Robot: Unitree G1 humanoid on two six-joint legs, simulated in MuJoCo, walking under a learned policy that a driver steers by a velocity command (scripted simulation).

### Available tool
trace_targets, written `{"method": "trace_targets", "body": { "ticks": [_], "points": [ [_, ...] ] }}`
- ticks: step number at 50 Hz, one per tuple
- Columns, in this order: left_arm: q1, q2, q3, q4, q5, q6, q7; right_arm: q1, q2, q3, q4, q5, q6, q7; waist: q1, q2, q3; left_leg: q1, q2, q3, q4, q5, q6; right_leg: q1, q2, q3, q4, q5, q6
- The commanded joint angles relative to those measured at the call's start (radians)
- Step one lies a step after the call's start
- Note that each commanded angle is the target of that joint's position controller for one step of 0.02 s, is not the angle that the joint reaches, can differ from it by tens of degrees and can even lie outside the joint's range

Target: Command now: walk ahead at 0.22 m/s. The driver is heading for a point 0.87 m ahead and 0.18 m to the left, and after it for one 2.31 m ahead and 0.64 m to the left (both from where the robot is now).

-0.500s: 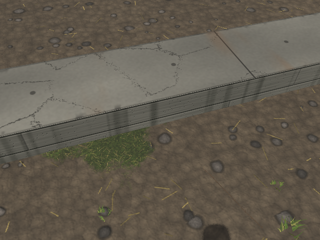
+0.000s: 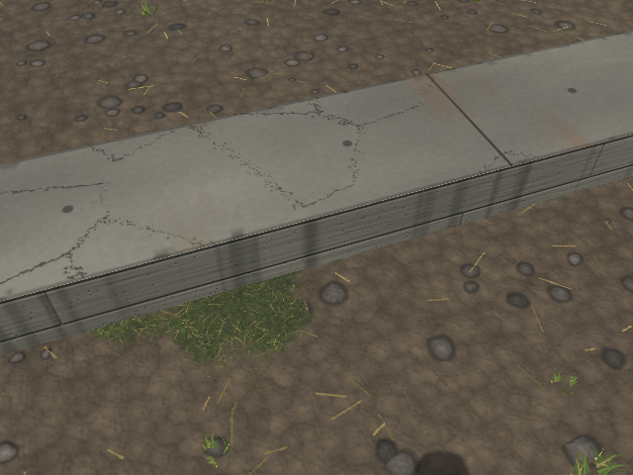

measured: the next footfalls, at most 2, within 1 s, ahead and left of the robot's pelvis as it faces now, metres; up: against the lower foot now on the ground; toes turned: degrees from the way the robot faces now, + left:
left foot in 0.58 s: +0.42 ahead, +0.11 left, +0.00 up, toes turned +9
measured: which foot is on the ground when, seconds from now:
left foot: down 0.00-0.12, up 0.14-0.56, down 0.58-1.00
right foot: down 0.00-0.58, up 0.60-1.00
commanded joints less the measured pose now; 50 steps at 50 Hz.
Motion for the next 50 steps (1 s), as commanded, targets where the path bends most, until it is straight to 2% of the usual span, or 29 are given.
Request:
{"method": "trace_targets", "body": {
  "ticks": [1, 2, 3, 5, 6, 7, 8, 9, 10, 12, 14, 16, 19, 24, 27, 28, 29, 30, 31, 32, 33, 34, 35, 36, 38, 41, 45, 48, 50],
  "points": [
    [-0.084, 0.063, 0.012, -0.065, -0.013, -0.053, -0.012, 0.076, -0.205, -0.051, -0.010, 0.016, -0.029, -0.006, -0.030, 0.186, 0.163, -0.048, 0.280, -0.409, -0.355, -0.458, 0.202, -0.224, 0.017, -0.066, 0.109, -0.072, -0.031],
    [-0.095, 0.063, 0.012, -0.068, -0.016, -0.069, -0.020, 0.073, -0.204, -0.054, -0.010, 0.016, -0.040, -0.006, -0.027, 0.183, 0.180, -0.059, 0.314, -0.451, -0.366, -0.403, 0.222, -0.233, -0.011, -0.041, 0.126, -0.054, -0.044],
    [-0.079, 0.065, 0.014, -0.061, -0.019, -0.082, -0.028, 0.050, -0.194, -0.053, -0.017, 0.015, -0.048, -0.003, -0.007, 0.173, 0.174, -0.057, 0.310, -0.426, -0.349, -0.325, 0.214, -0.208, -0.021, -0.038, 0.093, -0.060, -0.059],
    [0.061, 0.071, 0.024, 0.004, -0.024, -0.093, -0.035, -0.037, -0.174, -0.050, -0.045, 0.022, -0.049, 0.006, 0.073, 0.141, 0.127, -0.169, 0.217, -0.267, -0.266, -0.187, 0.146, 0.066, 0.003, -0.064, -0.110, 0.017, -0.077],
    [0.163, 0.105, 0.039, 0.048, -0.019, -0.091, -0.034, -0.079, -0.146, -0.042, -0.065, 0.018, -0.052, 0.010, 0.111, 0.076, 0.091, -0.263, 0.142, -0.161, -0.132, -0.052, 0.100, 0.229, -0.024, 0.007, -0.155, 0.073, -0.082],
    [0.289, 0.205, 0.068, 0.080, -0.018, -0.094, -0.031, -0.106, -0.079, -0.025, -0.102, 0.011, -0.063, 0.011, 0.139, -0.183, 0.042, -0.426, -0.008, 0.031, 0.208, 0.021, 0.014, 0.381, -0.196, 0.330, -0.305, -0.051, -0.171],
    [0.366, 0.235, 0.067, 0.090, -0.006, -0.105, -0.046, -0.131, -0.092, -0.029, -0.132, 0.015, -0.080, 0.005, 0.163, -0.292, 0.006, -0.581, -0.061, -0.014, 0.468, -0.183, -0.004, 0.465, -0.365, 0.672, -0.425, -0.039, -0.282],
    [0.287, 0.162, 0.040, 0.072, 0.005, -0.118, -0.046, -0.112, -0.127, -0.040, -0.125, 0.034, -0.090, 0.011, 0.106, -0.156, 0.044, -0.661, 0.003, -0.092, 0.616, -0.175, 0.020, 0.449, -0.381, 0.628, -0.402, -0.010, -0.277],
    [0.228, 0.120, 0.027, 0.048, 0.004, -0.126, -0.047, -0.081, -0.119, -0.039, -0.108, 0.043, -0.097, 0.022, 0.075, -0.115, 0.059, -0.678, 0.041, -0.100, 0.648, -0.081, 0.045, 0.428, -0.339, 0.513, -0.397, 0.034, -0.240],
    [0.178, 0.097, 0.011, 0.032, 0.001, -0.124, -0.051, -0.094, -0.121, -0.049, -0.100, 0.026, -0.102, 0.029, 0.050, -0.067, 0.081, -0.675, 0.102, -0.072, 0.578, 0.075, 0.058, 0.384, -0.283, 0.333, -0.419, 0.201, -0.180],
    [0.214, 0.070, -0.002, 0.043, 0.007, -0.109, -0.045, -0.101, -0.092, -0.049, -0.102, 0.015, -0.094, 0.042, 0.047, -0.093, 0.065, -0.609, 0.112, -0.031, 0.502, 0.147, 0.037, 0.344, -0.230, 0.209, -0.435, 0.366, -0.158],
    [0.235, 0.098, -0.001, 0.047, 0.012, -0.099, -0.030, -0.150, -0.061, -0.040, -0.122, 0.012, -0.083, 0.048, 0.052, -0.080, 0.075, -0.607, 0.102, 0.000, 0.405, 0.206, 0.007, 0.319, -0.216, 0.136, -0.456, 0.444, -0.164],
    [0.234, 0.134, 0.003, 0.043, 0.020, -0.098, -0.012, -0.275, -0.026, -0.019, -0.171, 0.016, -0.074, 0.054, 0.076, -0.077, 0.113, -0.520, 0.072, 0.034, 0.178, 0.346, -0.002, 0.216, -0.192, 0.032, -0.506, 0.415, -0.146],
    [0.273, 0.140, 0.010, 0.064, 0.004, -0.102, -0.010, -0.364, -0.054, -0.015, -0.226, 0.024, -0.067, 0.079, 0.070, -0.075, 0.145, -0.454, 0.043, 0.036, 0.030, 0.402, 0.062, 0.284, -0.247, -0.066, -0.513, 0.481, -0.126],
    [0.231, 0.180, 0.024, 0.041, 0.011, -0.086, -0.004, -0.289, -0.104, -0.040, -0.230, 0.017, -0.069, 0.093, -0.004, -0.108, 0.046, -0.312, -0.027, 0.089, 0.045, 0.298, 0.120, 0.382, -0.267, -0.123, -0.316, 0.984, -0.092],
    [0.214, 0.187, 0.027, 0.030, 0.017, -0.073, 0.001, -0.167, -0.139, -0.062, -0.202, 0.018, -0.065, 0.094, -0.070, -0.121, -0.029, -0.174, -0.068, 0.113, 0.050, 0.268, 0.140, 0.377, -0.254, -0.149, -0.147, 1.128, -0.074],
    [0.208, 0.185, 0.023, 0.015, 0.021, -0.065, 0.005, -0.012, -0.184, -0.091, -0.159, 0.021, -0.057, 0.087, -0.143, -0.104, -0.110, 0.048, -0.089, 0.095, 0.026, 0.268, 0.171, 0.274, -0.222, -0.167, 0.077, 1.118, -0.045],
    [0.220, 0.156, 0.008, -0.018, 0.039, -0.072, 0.006, 0.141, -0.262, -0.116, -0.138, 0.018, -0.045, 0.068, -0.176, 0.046, -0.215, 0.342, 0.090, -0.203, 0.010, 0.185, 0.234, 0.004, -0.162, -0.174, 0.413, 0.750, -0.013],
    [0.315, 0.003, -0.036, -0.046, 0.032, -0.108, -0.022, 0.139, -0.290, -0.110, -0.144, 0.012, -0.050, 0.071, -0.062, 0.275, -0.344, 0.598, 0.325, -0.797, -0.186, -0.111, 0.422, -0.375, 0.056, -0.044, 0.739, -0.155, 0.033],
    [0.177, 0.112, -0.011, -0.064, -0.011, -0.152, -0.035, 0.131, -0.209, -0.091, -0.139, 0.010, -0.057, 0.066, -0.121, 0.168, -0.279, 0.555, 0.298, -0.828, -0.298, -0.152, 0.368, -0.485, 0.016, 0.107, 0.827, -0.150, -0.003],
    [0.093, 0.163, 0.003, -0.103, -0.037, -0.175, -0.038, 0.068, -0.186, -0.084, -0.151, 0.003, -0.068, 0.064, -0.101, 0.127, -0.140, 0.423, 0.271, -0.681, -0.316, -0.053, 0.326, -0.539, -0.028, 0.092, 0.804, -0.052, -0.026],
    [0.066, 0.165, 0.005, -0.107, -0.026, -0.185, -0.028, -0.011, -0.168, -0.078, -0.175, 0.001, -0.079, 0.067, -0.055, 0.001, -0.085, 0.265, 0.232, -0.564, -0.329, 0.088, 0.304, -0.481, -0.075, 0.090, 0.730, 0.034, -0.030],
    [0.066, 0.170, 0.016, -0.104, -0.006, -0.180, -0.018, -0.068, -0.148, -0.071, -0.195, -0.008, -0.084, 0.069, -0.013, -0.029, -0.050, 0.131, 0.193, -0.471, -0.341, 0.200, 0.288, -0.409, -0.103, 0.087, 0.653, 0.071, -0.021],
    [0.088, 0.165, 0.021, -0.111, 0.002, -0.165, -0.015, -0.095, -0.134, -0.064, -0.208, -0.018, -0.086, 0.067, 0.024, -0.007, -0.045, 0.049, 0.167, -0.421, -0.360, 0.254, 0.282, -0.343, -0.125, 0.097, 0.613, 0.086, -0.013],
    [0.083, 0.137, 0.023, -0.133, 0.016, -0.139, -0.011, -0.086, -0.137, -0.061, -0.210, -0.006, -0.084, 0.056, 0.045, 0.017, -0.018, -0.051, 0.147, -0.359, -0.385, 0.308, 0.287, -0.311, -0.138, 0.078, 0.511, 0.088, 0.018],
    [-0.052, 0.125, 0.022, -0.197, 0.033, -0.123, -0.003, -0.017, -0.185, -0.072, -0.204, 0.000, -0.083, 0.029, 0.013, 0.033, 0.029, -0.134, 0.104, -0.295, -0.406, 0.321, 0.273, -0.341, -0.112, 0.044, 0.294, 0.251, 0.069],
    [-0.210, 0.092, 0.007, -0.252, 0.023, -0.134, -0.015, 0.061, -0.202, -0.078, -0.193, 0.011, -0.072, 0.016, -0.052, 0.055, 0.029, -0.157, 0.053, -0.254, -0.372, 0.271, 0.205, -0.247, -0.042, 0.026, -0.016, 0.493, 0.079],
    [-0.269, 0.115, 0.005, -0.285, 0.007, -0.140, -0.028, 0.113, -0.189, -0.077, -0.173, 0.018, -0.065, 0.014, -0.075, 0.071, 0.015, -0.056, 0.086, -0.310, -0.316, 0.236, 0.192, -0.242, -0.029, 0.051, -0.100, 0.507, 0.075],
    [-0.285, 0.136, 0.007, -0.299, 0.009, -0.150, -0.038, 0.133, -0.175, -0.073, -0.165, 0.012, -0.063, 0.006, -0.077, 0.070, 0.004, 0.042, 0.118, -0.343, -0.237, 0.288, 0.183, -0.253, -0.028, 0.059, -0.147, 0.469, 0.057]
  ]
}}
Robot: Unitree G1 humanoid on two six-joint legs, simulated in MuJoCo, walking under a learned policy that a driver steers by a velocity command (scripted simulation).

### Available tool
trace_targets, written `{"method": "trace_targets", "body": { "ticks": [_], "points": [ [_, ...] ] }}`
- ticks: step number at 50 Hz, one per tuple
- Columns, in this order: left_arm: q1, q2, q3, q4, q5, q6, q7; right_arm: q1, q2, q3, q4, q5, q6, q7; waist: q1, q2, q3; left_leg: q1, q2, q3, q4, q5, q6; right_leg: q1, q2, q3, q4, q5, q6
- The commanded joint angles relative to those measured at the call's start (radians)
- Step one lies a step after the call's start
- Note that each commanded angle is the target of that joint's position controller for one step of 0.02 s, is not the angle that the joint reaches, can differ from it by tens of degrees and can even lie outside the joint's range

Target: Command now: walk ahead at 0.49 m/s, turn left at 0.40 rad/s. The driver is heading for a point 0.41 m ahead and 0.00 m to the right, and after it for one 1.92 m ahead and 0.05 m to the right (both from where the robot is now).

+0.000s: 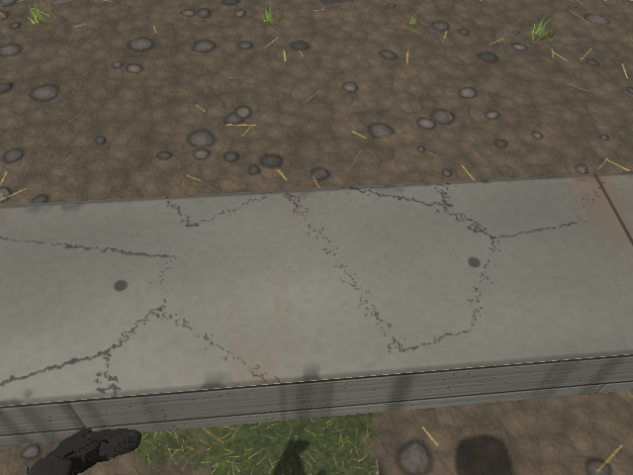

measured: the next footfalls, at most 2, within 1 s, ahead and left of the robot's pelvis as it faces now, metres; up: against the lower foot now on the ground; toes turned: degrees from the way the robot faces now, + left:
right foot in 0.08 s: +0.24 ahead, -0.14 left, +0.00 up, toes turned +4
left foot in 0.50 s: +0.40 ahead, +0.10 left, +0.00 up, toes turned +4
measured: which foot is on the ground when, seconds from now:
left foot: down 0.00-0.10, up 0.12-0.48, down 0.50-1.00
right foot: up 0.00-0.06, down 0.08-0.52, up 0.54-0.76, down 0.78-1.00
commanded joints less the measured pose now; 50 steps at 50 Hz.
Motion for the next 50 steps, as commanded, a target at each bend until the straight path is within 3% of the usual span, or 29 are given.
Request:
{"method": "trace_targets", "body": {
  "ticks": [1, 3, 4, 5, 6, 7, 8, 9, 11, 15, 18, 20, 21, 22, 25, 26, 27, 28, 29, 30, 31, 33, 36, 39, 40, 41, 42, 44, 50],
  "points": [
    [-0.075, 0.101, 0.017, -0.085, 0.000, -0.030, -0.010, 0.027, -0.137, -0.031, -0.035, -0.008, -0.005, -0.015, 0.019, 0.120, -0.026, -0.011, 0.274, -0.194, 0.005, 0.264, 0.101, 0.114, 0.026, -0.028, -0.046, -0.039, -0.026],
    [0.045, 0.131, 0.029, -0.059, 0.004, -0.042, -0.007, 0.022, -0.128, -0.025, -0.039, -0.016, 0.000, -0.014, 0.082, 0.150, -0.081, 0.025, 0.255, -0.190, 0.118, 0.474, 0.078, 0.267, 0.044, -0.066, -0.094, -0.109, -0.081],
    [0.180, 0.170, 0.044, -0.035, 0.017, -0.047, -0.001, 0.011, -0.096, -0.010, -0.053, -0.024, -0.004, -0.007, 0.147, 0.139, -0.194, -0.035, 0.208, -0.157, 0.287, 0.506, 0.054, 0.489, -0.021, -0.016, -0.058, -0.092, -0.140],
    [0.334, 0.256, 0.068, -0.014, 0.030, -0.044, 0.004, 0.091, -0.046, 0.010, -0.066, -0.021, -0.017, 0.002, 0.162, -0.028, -0.357, -0.324, 0.096, -0.059, 0.591, 0.279, -0.015, 0.887, -0.223, 0.265, -0.025, -0.090, -0.277],
    [0.430, 0.246, 0.079, 0.046, 0.003, -0.023, -0.006, 0.166, -0.038, 0.021, -0.050, 0.001, -0.026, 0.006, 0.165, -0.268, -0.433, -0.568, 0.030, 0.013, 0.843, -0.265, -0.055, 1.042, -0.367, 0.604, -0.138, -0.330, -0.378],
    [0.391, 0.165, 0.054, 0.030, -0.013, -0.019, -0.011, 0.082, -0.139, 0.002, -0.063, 0.017, -0.030, 0.006, 0.186, -0.130, -0.294, -0.669, 0.092, -0.037, 0.920, -0.246, -0.043, 0.940, -0.338, 0.597, -0.192, -0.530, -0.331],
    [0.308, 0.125, 0.040, 0.004, -0.003, -0.013, -0.008, -0.027, -0.155, -0.002, -0.089, 0.014, -0.030, 0.004, 0.179, -0.058, -0.167, -0.684, 0.130, -0.003, 0.931, -0.164, -0.043, 0.800, -0.294, 0.464, -0.221, -0.490, -0.288],
    [0.248, 0.111, 0.031, -0.002, 0.006, -0.010, -0.009, -0.089, -0.143, 0.000, -0.105, -0.007, -0.031, 0.001, 0.157, -0.008, -0.079, -0.670, 0.165, 0.035, 0.889, -0.107, -0.046, 0.660, -0.253, 0.360, -0.253, -0.351, -0.277],
    [0.210, 0.091, 0.021, -0.001, 0.015, -0.011, -0.012, -0.089, -0.106, 0.001, -0.111, -0.026, -0.026, -0.001, 0.107, -0.025, -0.046, -0.577, 0.215, 0.055, 0.792, -0.051, -0.051, 0.523, -0.196, 0.237, -0.292, -0.145, -0.262],
    [0.239, 0.127, 0.031, 0.026, -0.006, -0.009, -0.011, -0.120, -0.041, 0.025, -0.131, -0.032, -0.017, 0.002, 0.095, -0.040, -0.046, -0.534, 0.228, 0.113, 0.593, 0.022, -0.087, 0.450, -0.165, 0.094, -0.346, 0.023, -0.286],
    [0.241, 0.133, 0.029, 0.038, 0.001, 0.005, 0.000, -0.209, -0.011, 0.040, -0.153, -0.035, -0.018, 0.006, 0.105, -0.032, -0.047, -0.402, 0.181, 0.160, 0.367, 0.193, -0.101, 0.385, -0.106, -0.043, -0.308, 0.302, -0.244],
    [0.286, 0.138, 0.028, 0.057, -0.002, 0.011, 0.002, -0.243, -0.026, 0.035, -0.155, -0.030, -0.017, 0.006, 0.121, -0.053, -0.087, -0.326, 0.139, 0.168, 0.277, 0.303, -0.104, 0.416, -0.095, -0.071, -0.264, 0.387, -0.219],
    [0.315, 0.130, 0.023, 0.077, 0.001, 0.022, 0.002, -0.176, -0.010, 0.040, -0.117, -0.031, -0.005, 0.004, 0.110, -0.096, -0.128, -0.262, 0.122, 0.176, 0.317, 0.298, -0.106, 0.431, -0.118, -0.071, -0.230, 0.397, -0.218],
    [0.306, 0.122, 0.020, 0.078, -0.007, 0.027, 0.003, -0.170, -0.029, 0.036, -0.116, -0.029, 0.001, 0.003, 0.100, -0.100, -0.120, -0.243, 0.128, 0.157, 0.300, 0.277, -0.094, 0.429, -0.123, -0.062, -0.202, 0.375, -0.208],
    [0.269, 0.109, 0.009, 0.073, -0.024, 0.028, 0.003, -0.128, -0.088, 0.012, -0.097, -0.053, -0.001, -0.003, 0.039, -0.044, -0.124, -0.080, 0.104, 0.157, 0.049, 0.419, -0.031, 0.435, -0.071, -0.051, -0.010, 0.308, -0.137],
    [0.300, 0.086, -0.003, 0.067, -0.001, 0.018, 0.001, -0.049, -0.154, -0.003, -0.082, -0.065, -0.003, -0.012, 0.022, 0.030, -0.194, 0.125, 0.236, 0.036, 0.085, 0.843, 0.013, 0.320, -0.021, -0.077, 0.155, 0.097, -0.082],
    [0.454, -0.008, -0.034, 0.089, 0.022, 0.011, -0.010, -0.012, -0.167, 0.003, -0.068, -0.084, 0.014, -0.021, 0.088, 0.248, -0.307, 0.338, 0.499, -0.192, 0.165, 1.276, 0.193, 0.125, 0.044, -0.088, 0.420, -0.599, -0.024],
    [0.480, 0.031, -0.025, 0.126, -0.001, 0.028, -0.011, 0.003, -0.086, 0.023, -0.062, -0.069, 0.022, -0.009, 0.071, 0.211, -0.363, 0.264, 0.530, -0.236, 0.142, 1.154, 0.253, 0.135, 0.020, -0.008, 0.524, -0.793, 0.001],
    [0.439, 0.076, -0.014, 0.122, -0.018, 0.053, -0.011, -0.044, -0.052, 0.030, -0.058, -0.048, 0.028, 0.005, 0.073, 0.164, -0.286, 0.174, 0.478, -0.207, 0.102, 0.902, 0.232, 0.111, -0.004, -0.010, 0.586, -0.810, 0.023],
    [0.394, 0.064, -0.012, 0.123, -0.022, 0.083, -0.005, -0.098, -0.019, 0.040, -0.058, -0.042, 0.036, 0.013, 0.086, 0.124, -0.215, 0.072, 0.437, -0.179, 0.059, 0.673, 0.194, 0.100, -0.026, -0.024, 0.602, -0.792, 0.043],
    [0.359, 0.068, -0.006, 0.120, -0.014, 0.112, 0.007, -0.181, -0.012, 0.046, -0.075, -0.044, 0.043, 0.016, 0.105, 0.120, -0.138, -0.067, 0.405, -0.136, 0.011, 0.497, 0.163, 0.135, -0.039, -0.026, 0.564, -0.755, 0.064],
    [0.375, 0.025, -0.014, 0.137, -0.001, 0.151, 0.025, -0.274, -0.026, 0.040, -0.082, -0.064, 0.057, 0.015, 0.153, 0.183, -0.074, -0.279, 0.324, -0.039, -0.040, 0.360, 0.117, 0.299, -0.029, -0.064, 0.422, -0.650, 0.093],
    [0.374, -0.020, -0.026, 0.176, 0.007, 0.149, 0.034, -0.225, -0.010, 0.044, -0.049, -0.064, 0.062, 0.004, 0.149, 0.157, -0.088, -0.276, 0.281, 0.014, -0.020, 0.319, 0.089, 0.443, 0.000, -0.109, 0.148, -0.423, 0.075],
    [0.352, 0.031, -0.021, 0.187, 0.025, 0.152, 0.033, -0.135, 0.008, 0.049, 0.004, -0.038, 0.048, 0.009, 0.131, 0.111, -0.043, -0.276, 0.230, 0.018, -0.031, -0.009, 0.001, 0.512, -0.027, -0.071, -0.041, -0.197, 0.032],
    [0.369, 0.062, -0.014, 0.195, 0.016, 0.159, 0.034, -0.113, 0.006, 0.046, 0.017, -0.038, 0.049, 0.016, 0.114, 0.083, 0.010, -0.285, 0.195, 0.040, -0.039, -0.156, -0.027, 0.465, -0.039, -0.070, -0.050, -0.291, 0.006],
    [0.354, 0.082, -0.004, 0.216, 0.008, 0.158, 0.032, -0.093, 0.006, 0.042, 0.027, -0.034, 0.057, 0.010, 0.092, 0.008, 0.070, -0.255, 0.165, 0.073, -0.050, -0.170, -0.050, 0.352, -0.016, -0.078, -0.056, -0.473, -0.024],
    [0.341, 0.042, -0.009, 0.217, 0.007, 0.151, 0.030, -0.119, -0.009, 0.039, 0.036, -0.032, 0.059, 0.002, 0.114, 0.014, 0.104, -0.237, 0.159, 0.080, -0.018, -0.132, -0.063, 0.320, -0.010, -0.074, -0.086, -0.471, -0.030],
    [0.336, 0.012, -0.013, 0.238, 0.011, 0.131, 0.029, -0.101, 0.010, 0.036, 0.053, -0.027, 0.063, -0.010, 0.101, -0.027, 0.075, -0.185, 0.149, 0.102, 0.028, 0.018, -0.061, 0.329, -0.013, -0.068, -0.107, -0.380, -0.022],
    [0.370, 0.000, -0.016, 0.277, -0.002, 0.107, 0.026, -0.055, 0.013, 0.024, 0.094, -0.023, 0.076, -0.023, 0.097, 0.002, -0.008, -0.076, 0.153, 0.115, 0.074, 0.258, -0.056, 0.361, -0.006, -0.076, -0.101, -0.223, -0.021]
  ]
}}
Velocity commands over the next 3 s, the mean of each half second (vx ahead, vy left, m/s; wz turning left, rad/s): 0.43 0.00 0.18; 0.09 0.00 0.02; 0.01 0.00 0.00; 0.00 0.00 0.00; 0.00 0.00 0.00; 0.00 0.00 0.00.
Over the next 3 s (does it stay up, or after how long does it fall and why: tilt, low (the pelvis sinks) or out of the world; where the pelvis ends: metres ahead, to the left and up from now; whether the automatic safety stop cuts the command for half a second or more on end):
stays up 0.36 -0.06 0.00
